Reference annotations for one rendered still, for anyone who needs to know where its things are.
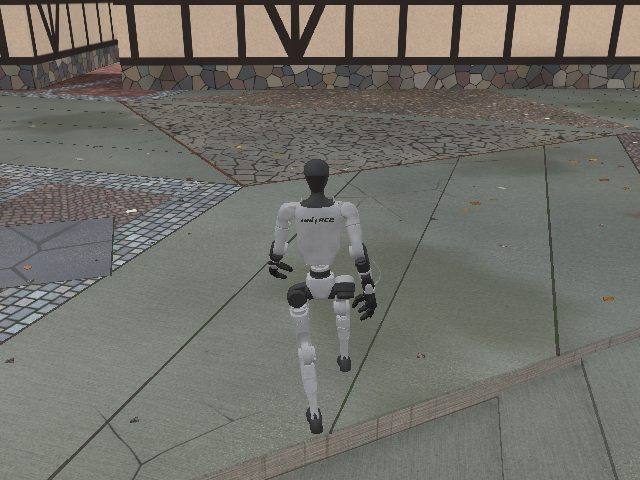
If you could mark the robot left forearm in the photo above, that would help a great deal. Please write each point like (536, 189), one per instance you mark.
(274, 260)

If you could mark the robot left hand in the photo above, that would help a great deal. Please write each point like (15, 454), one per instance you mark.
(283, 266)

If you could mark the robot left upper arm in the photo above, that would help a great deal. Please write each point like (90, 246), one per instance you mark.
(286, 214)

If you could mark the robot left shin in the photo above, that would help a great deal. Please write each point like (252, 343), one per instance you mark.
(309, 380)

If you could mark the robot right forearm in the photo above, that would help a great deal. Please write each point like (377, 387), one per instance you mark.
(364, 272)

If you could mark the robot right hand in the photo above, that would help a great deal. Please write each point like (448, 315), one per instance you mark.
(370, 304)

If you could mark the robot right upper arm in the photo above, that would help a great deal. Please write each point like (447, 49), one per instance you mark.
(350, 212)

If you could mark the humanoid robot torso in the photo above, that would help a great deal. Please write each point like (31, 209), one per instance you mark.
(318, 238)

